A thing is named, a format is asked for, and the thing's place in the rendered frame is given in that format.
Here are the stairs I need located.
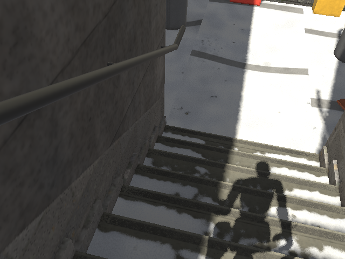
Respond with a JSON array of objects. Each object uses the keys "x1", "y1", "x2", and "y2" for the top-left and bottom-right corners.
[{"x1": 72, "y1": 125, "x2": 345, "y2": 259}]

